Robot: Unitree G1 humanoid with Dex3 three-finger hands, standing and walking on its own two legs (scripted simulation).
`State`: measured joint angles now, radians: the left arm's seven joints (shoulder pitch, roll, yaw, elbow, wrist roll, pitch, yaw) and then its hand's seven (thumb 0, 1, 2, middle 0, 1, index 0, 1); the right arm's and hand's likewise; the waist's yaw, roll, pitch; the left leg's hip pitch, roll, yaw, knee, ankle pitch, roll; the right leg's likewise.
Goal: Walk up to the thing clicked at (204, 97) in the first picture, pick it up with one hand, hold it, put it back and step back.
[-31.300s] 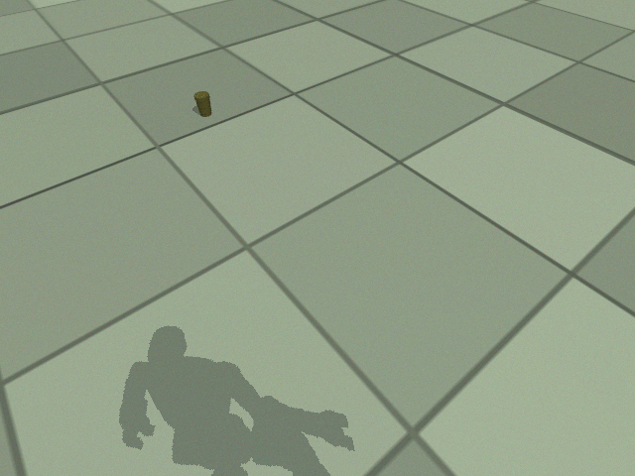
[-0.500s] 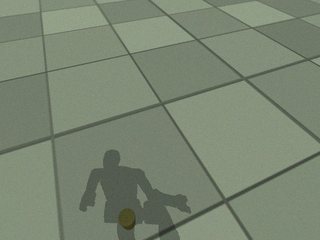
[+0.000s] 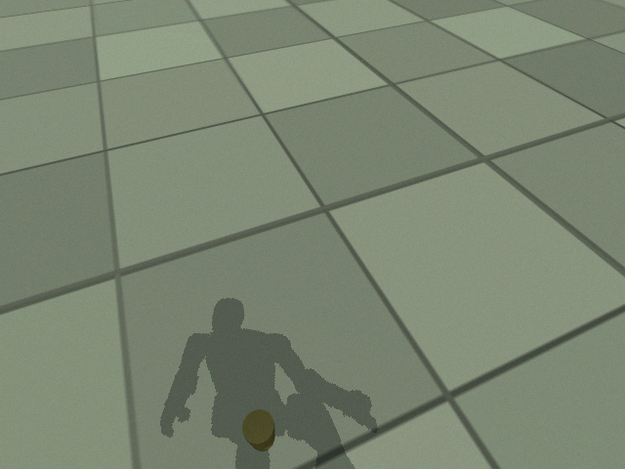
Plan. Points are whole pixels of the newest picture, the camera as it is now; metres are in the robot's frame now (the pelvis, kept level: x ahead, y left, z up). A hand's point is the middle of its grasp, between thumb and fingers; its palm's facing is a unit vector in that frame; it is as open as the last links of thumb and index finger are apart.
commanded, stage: stand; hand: left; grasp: from the side
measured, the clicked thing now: (260, 432) +0.37 +0.19 -0.72
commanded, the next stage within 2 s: step back in 1.32 s
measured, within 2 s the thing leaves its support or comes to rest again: neither
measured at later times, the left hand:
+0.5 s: hand out of the picture +0.08 +0.24 -0.16, palm faces -0.02 -0.94 -0.34, open 7.4 cm
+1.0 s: hand out of the picture +0.10 +0.24 -0.15, palm faces -0.02 -0.94 -0.34, open 7.4 cm
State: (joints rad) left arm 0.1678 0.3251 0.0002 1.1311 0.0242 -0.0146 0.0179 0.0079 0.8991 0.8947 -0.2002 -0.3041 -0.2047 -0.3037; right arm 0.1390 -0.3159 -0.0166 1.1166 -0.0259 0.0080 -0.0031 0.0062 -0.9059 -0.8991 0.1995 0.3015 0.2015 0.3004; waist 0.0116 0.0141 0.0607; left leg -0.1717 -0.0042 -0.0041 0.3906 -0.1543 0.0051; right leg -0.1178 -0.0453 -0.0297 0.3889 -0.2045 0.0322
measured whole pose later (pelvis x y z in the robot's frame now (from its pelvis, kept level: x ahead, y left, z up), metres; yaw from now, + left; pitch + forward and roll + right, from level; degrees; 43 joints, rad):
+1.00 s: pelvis +0.02 -0.01 +0.00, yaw -1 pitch -3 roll +0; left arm 0.10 0.33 0.01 1.15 0.02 -0.01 0.01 0.01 0.90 0.89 -0.20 -0.30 -0.20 -0.30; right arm 0.10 -0.34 0.00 1.15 -0.02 0.00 0.00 0.01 -0.91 -0.90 0.20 0.30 0.20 0.30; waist 0.00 0.00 0.05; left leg -0.12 0.01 0.00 0.32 -0.16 -0.01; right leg -0.07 -0.03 -0.02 0.32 -0.20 0.02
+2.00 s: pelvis -0.06 +0.04 -0.02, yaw -4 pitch -2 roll +0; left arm 0.12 0.37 0.06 0.90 0.02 0.05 0.02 0.01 0.90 0.89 -0.20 -0.30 -0.20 -0.30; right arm 0.12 -0.34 -0.05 0.88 -0.02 0.03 -0.02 0.01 -0.90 -0.90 0.20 0.30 0.20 0.30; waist -0.02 -0.03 0.20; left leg -0.31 -0.05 0.08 0.61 -0.28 0.08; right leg -0.32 0.04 0.09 0.81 -0.45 -0.01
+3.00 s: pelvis -0.31 +0.02 -0.01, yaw -4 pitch -1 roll +2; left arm 0.21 0.34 0.07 0.83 0.04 0.05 0.00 0.01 0.90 0.89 -0.20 -0.30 -0.21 -0.30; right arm 0.17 -0.41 -0.05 0.85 0.00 0.05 -0.03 0.01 -0.91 -0.90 0.20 0.30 0.20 0.30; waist 0.02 0.02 0.13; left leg -0.49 -0.11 -0.13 1.14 -0.48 0.00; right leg -0.29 -0.01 0.07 0.62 -0.30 -0.01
